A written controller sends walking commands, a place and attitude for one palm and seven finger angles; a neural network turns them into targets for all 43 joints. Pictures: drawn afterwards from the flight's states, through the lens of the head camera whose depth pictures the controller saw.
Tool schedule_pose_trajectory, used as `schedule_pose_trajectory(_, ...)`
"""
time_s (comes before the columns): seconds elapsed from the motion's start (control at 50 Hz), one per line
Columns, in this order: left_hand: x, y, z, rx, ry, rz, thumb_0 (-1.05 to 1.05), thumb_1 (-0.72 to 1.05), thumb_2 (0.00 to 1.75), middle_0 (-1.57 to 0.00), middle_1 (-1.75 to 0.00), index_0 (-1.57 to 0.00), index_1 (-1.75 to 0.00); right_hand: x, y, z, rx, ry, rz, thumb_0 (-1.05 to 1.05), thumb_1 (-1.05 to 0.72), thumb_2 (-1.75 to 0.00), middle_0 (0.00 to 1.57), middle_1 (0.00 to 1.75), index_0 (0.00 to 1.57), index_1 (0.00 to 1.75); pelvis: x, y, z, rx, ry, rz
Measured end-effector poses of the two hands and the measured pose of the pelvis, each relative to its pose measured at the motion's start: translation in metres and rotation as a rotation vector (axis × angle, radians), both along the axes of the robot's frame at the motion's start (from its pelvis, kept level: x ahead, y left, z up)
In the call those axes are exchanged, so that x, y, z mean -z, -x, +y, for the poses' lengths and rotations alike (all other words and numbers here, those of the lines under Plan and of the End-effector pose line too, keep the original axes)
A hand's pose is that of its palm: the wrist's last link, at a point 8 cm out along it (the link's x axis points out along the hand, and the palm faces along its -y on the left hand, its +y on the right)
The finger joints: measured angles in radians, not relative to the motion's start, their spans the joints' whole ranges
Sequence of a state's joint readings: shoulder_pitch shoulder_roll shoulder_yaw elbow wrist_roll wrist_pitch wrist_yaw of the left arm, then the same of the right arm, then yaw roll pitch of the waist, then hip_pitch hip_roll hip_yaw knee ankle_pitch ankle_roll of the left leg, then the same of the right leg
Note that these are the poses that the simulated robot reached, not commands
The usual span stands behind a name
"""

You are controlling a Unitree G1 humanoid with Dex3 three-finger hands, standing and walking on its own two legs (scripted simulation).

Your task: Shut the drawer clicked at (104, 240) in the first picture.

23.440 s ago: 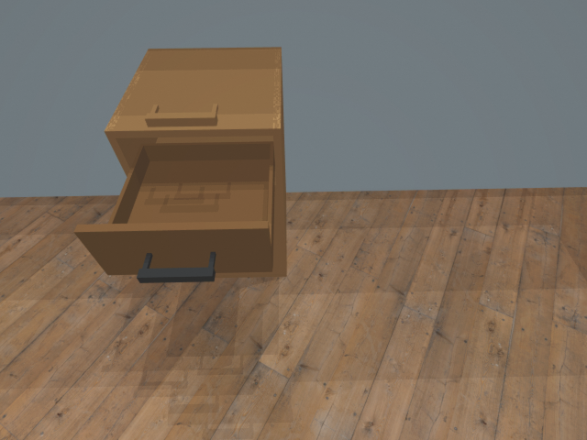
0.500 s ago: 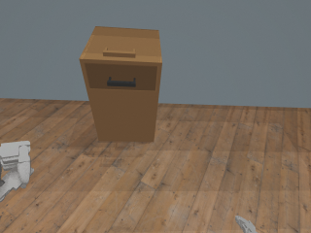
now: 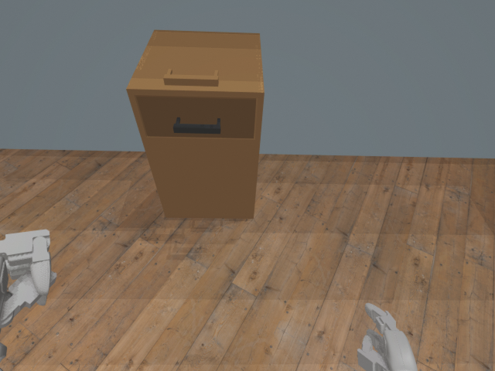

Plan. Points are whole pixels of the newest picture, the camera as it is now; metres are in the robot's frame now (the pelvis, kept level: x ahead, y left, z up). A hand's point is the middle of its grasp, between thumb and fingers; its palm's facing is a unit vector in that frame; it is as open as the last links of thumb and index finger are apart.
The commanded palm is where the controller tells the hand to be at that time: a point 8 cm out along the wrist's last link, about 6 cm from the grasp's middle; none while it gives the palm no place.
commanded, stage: stop stepping back and stand still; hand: left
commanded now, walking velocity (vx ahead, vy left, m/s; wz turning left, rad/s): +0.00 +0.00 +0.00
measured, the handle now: (197, 124) +0.87 +0.22 -0.17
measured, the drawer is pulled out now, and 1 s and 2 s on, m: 0.00 0.00 0.00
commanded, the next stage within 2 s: let the arm hang, fingers relaxed in 0.22 s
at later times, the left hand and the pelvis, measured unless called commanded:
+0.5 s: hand (102, 364) +0.14 +0.25 -0.09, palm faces +0.07 -0.92 -0.38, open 3.1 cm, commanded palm none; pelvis -0.01 +0.01 -0.01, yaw +1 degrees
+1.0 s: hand out of the picture -0.05 +0.22 -0.17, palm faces +0.01 -0.96 -0.26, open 6.4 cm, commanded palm none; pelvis -0.02 +0.02 +0.00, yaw +1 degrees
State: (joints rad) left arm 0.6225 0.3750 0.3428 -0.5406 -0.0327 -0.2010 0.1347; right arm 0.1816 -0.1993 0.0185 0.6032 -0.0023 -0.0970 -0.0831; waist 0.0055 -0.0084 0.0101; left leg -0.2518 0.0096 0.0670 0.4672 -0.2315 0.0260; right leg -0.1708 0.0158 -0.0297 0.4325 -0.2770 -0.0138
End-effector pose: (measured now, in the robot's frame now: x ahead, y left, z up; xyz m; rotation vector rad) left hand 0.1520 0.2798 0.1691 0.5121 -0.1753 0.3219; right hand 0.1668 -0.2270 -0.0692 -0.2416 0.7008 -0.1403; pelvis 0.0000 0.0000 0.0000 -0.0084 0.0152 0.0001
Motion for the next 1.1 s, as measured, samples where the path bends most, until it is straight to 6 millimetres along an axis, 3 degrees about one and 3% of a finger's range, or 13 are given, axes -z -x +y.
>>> schedule_pose_trajectory(0.16, -0.004, -0.009, -0.004, 0.027, -0.016, 0.003, 0.02, 0.89, 0.90, -1.40, -1.60, -1.40, -1.60, 0.001, 0.001, -0.010, 0.037, 0.006, 0.017, 0.01, -0.90, -0.90, 0.20, 0.30, 0.20, 0.29, 0.000, -0.005, 0.000, 0.002, 0.000, 0.003)
schedule_pose_trajectory(0.32, -0.004, -0.004, 0.000, 0.026, -0.029, 0.023, 0.02, 0.89, 0.90, -1.40, -1.60, -1.40, -1.60, 0.003, 0.008, -0.006, 0.049, -0.003, 0.035, 0.01, -0.90, -0.90, 0.20, 0.30, 0.20, 0.29, -0.001, -0.003, 0.002, -0.001, 0.002, 0.004)
schedule_pose_trajectory(0.34, 0.004, -0.005, 0.002, 0.036, -0.038, 0.045, 0.01, 0.89, 0.90, -1.40, -1.60, -1.40, -1.60, 0.007, 0.008, -0.006, 0.028, -0.014, 0.033, 0.01, -0.90, -0.90, 0.20, 0.30, 0.20, 0.29, 0.000, -0.001, 0.003, -0.008, 0.004, 0.009)
schedule_pose_trajectory(0.38, 0.047, -0.013, 0.012, 0.021, 0.000, 0.208, 0.01, 0.89, 0.90, -1.40, -1.59, -1.40, -1.59, 0.021, 0.009, -0.008, -0.016, -0.035, 0.070, 0.01, -0.90, -0.90, 0.20, 0.30, 0.20, 0.29, 0.004, 0.004, 0.008, -0.022, 0.005, 0.016)
schedule_pose_trajectory(0.42, 0.109, -0.012, 0.021, -0.041, 0.093, 0.441, 0.00, 0.90, 0.90, -1.37, -1.57, -1.38, -1.58, 0.036, 0.015, -0.010, -0.025, -0.046, 0.120, 0.01, -0.90, -0.90, 0.20, 0.30, 0.20, 0.29, 0.008, 0.008, 0.012, -0.028, 0.006, 0.018)
schedule_pose_trajectory(0.5, 0.222, 0.026, 0.009, -0.126, 0.281, 0.878, 0.01, 0.91, 0.90, -1.29, -1.49, -1.29, -1.49, 0.051, 0.042, -0.011, -0.007, -0.042, 0.220, 0.01, -0.91, -0.90, 0.20, 0.30, 0.20, 0.29, 0.011, 0.012, 0.014, -0.026, -0.003, 0.002)
schedule_pose_trajectory(0.56, 0.277, 0.071, -0.018, -0.128, 0.397, 1.121, 0.01, 0.91, 0.90, -1.20, -1.40, -1.20, -1.40, 0.053, 0.072, -0.011, 0.008, -0.020, 0.317, 0.01, -0.91, -0.90, 0.20, 0.30, 0.20, 0.29, 0.010, 0.016, 0.013, -0.022, -0.007, -0.016)
schedule_pose_trajectory(0.62, 0.306, 0.116, -0.034, -0.161, 0.451, 1.291, 0.01, 0.91, 0.90, -1.09, -1.31, -1.09, -1.29, 0.053, 0.104, -0.012, 0.031, 0.001, 0.430, 0.01, -0.91, -0.90, 0.20, 0.30, 0.20, 0.29, 0.007, 0.019, 0.011, -0.023, -0.003, -0.023)
schedule_pose_trajectory(0.74, 0.313, 0.187, -0.020, -0.275, 0.497, 1.480, 0.01, 0.91, 0.90, -0.87, -1.08, -0.87, -1.06, 0.059, 0.159, -0.010, 0.074, 0.005, 0.625, 0.01, -0.91, -0.90, 0.20, 0.30, 0.20, 0.29, 0.001, 0.025, 0.011, -0.028, 0.007, -0.020)
schedule_pose_trajectory(0.84, 0.306, 0.217, -0.011, -0.333, 0.482, 1.570, 0.01, 0.91, 0.90, -0.68, -0.85, -0.67, -0.85, 0.066, 0.181, -0.002, 0.104, -0.026, 0.691, 0.01, -0.91, -0.90, 0.20, 0.30, 0.20, 0.29, -0.001, 0.024, 0.015, -0.023, 0.006, -0.021)
schedule_pose_trajectory(0.94, 0.302, 0.217, -0.008, -0.348, 0.471, 1.578, 0.01, 0.91, 0.90, -0.48, -0.63, -0.48, -0.63, 0.072, 0.186, 0.007, 0.114, -0.059, 0.701, 0.00, -0.91, -0.90, 0.20, 0.30, 0.20, 0.29, -0.002, 0.023, 0.018, -0.018, 0.000, -0.026)
schedule_pose_trajectory(1.1, 0.304, 0.180, -0.021, -0.296, 0.475, 1.501, 0.01, 0.91, 0.90, -0.27, -0.38, -0.27, -0.38, 0.077, 0.176, 0.017, 0.114, -0.095, 0.669, 0.00, -0.91, -0.90, 0.20, 0.30, 0.20, 0.29, -0.003, 0.019, 0.017, -0.013, -0.008, -0.032)
